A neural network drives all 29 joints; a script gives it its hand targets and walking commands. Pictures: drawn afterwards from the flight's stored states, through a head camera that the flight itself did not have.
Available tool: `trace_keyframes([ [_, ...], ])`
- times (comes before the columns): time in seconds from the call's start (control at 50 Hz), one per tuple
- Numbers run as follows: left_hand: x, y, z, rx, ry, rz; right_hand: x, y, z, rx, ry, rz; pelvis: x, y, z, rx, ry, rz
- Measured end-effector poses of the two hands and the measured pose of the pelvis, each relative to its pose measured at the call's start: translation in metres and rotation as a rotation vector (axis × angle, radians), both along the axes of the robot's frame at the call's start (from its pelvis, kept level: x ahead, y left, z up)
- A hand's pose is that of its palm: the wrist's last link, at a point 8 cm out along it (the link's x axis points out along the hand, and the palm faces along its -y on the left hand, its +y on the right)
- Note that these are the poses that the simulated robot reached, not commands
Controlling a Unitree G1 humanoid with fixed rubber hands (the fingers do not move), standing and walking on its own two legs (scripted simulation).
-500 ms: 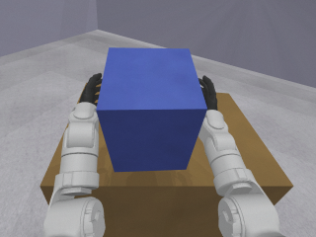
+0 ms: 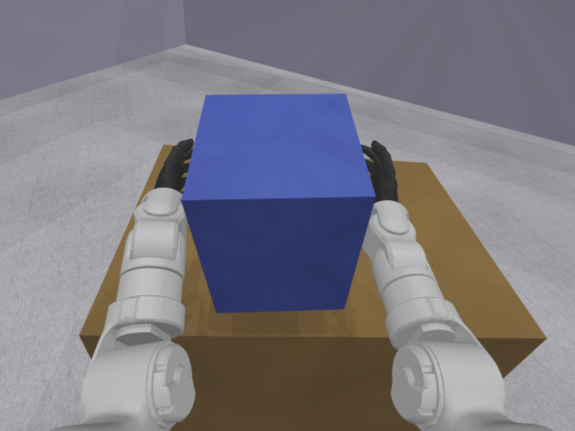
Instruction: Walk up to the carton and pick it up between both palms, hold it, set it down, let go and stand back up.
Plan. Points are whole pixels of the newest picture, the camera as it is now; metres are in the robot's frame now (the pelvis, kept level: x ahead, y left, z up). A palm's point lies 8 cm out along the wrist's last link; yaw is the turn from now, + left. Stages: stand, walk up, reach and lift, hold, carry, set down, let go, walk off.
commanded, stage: set down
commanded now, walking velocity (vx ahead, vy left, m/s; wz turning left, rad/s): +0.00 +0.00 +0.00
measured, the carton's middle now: (278, 207) +0.41 +0.02 +0.15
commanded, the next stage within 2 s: none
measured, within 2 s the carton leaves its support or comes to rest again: neither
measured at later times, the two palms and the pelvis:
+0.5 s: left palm (177, 202) +0.41 +0.17 +0.15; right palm (375, 206) +0.41 -0.13 +0.17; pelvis +0.01 +0.00 +0.00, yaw -1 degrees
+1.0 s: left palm (182, 209) +0.43 +0.16 +0.12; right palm (370, 214) +0.42 -0.13 +0.14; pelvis +0.02 +0.00 +0.00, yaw -2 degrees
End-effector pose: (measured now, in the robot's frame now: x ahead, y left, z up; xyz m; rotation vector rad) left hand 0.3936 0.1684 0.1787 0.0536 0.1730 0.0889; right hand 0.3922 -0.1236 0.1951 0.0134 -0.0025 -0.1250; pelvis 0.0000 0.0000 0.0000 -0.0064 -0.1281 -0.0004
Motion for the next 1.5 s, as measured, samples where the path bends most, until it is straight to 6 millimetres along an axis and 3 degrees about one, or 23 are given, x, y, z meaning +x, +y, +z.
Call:
trace_keyframes([
  [1.5, 0.044, -0.005, -0.08, -0.054, 0.13, -0.027, 0.036, -0.005, -0.075, 0.001, 0.135, -0.037, 0.023, 0.003, 0.0, 0.009, 0.168, -0.044],
])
